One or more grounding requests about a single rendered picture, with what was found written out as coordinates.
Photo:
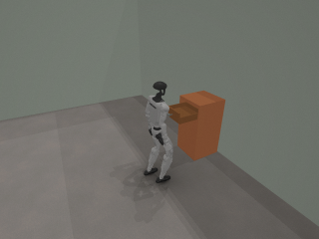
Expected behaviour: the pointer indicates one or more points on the left robot forearm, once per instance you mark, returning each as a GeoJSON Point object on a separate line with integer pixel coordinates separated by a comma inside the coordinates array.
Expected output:
{"type": "Point", "coordinates": [149, 120]}

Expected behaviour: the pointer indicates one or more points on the right robot hand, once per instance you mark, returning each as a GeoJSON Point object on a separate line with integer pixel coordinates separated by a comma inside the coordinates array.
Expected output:
{"type": "Point", "coordinates": [168, 148]}

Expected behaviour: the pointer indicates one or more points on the cabinet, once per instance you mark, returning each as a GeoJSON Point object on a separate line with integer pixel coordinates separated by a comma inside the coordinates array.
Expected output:
{"type": "Point", "coordinates": [200, 137]}

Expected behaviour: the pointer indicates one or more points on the drawer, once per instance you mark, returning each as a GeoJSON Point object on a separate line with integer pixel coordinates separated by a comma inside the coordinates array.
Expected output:
{"type": "Point", "coordinates": [183, 112]}

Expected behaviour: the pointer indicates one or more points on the right robot shin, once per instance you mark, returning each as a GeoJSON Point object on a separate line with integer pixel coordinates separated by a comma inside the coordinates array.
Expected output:
{"type": "Point", "coordinates": [165, 166]}

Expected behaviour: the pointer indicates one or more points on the robot right thigh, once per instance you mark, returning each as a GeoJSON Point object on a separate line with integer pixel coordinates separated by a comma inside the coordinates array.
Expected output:
{"type": "Point", "coordinates": [161, 142]}

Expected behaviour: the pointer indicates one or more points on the right robot forearm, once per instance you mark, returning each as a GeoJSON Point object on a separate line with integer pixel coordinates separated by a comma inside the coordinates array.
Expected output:
{"type": "Point", "coordinates": [164, 134]}

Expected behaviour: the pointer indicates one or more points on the right robot upper arm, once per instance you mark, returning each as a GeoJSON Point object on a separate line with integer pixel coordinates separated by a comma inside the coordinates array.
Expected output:
{"type": "Point", "coordinates": [164, 109]}

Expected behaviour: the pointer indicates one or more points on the left robot upper arm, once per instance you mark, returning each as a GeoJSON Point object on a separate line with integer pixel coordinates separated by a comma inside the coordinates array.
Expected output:
{"type": "Point", "coordinates": [147, 111]}

